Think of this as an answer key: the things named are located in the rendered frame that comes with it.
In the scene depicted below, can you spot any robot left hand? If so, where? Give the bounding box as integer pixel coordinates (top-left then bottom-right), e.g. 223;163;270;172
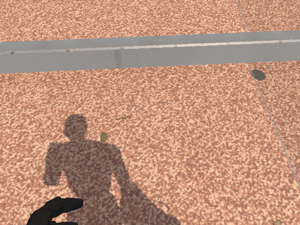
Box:
26;196;83;225

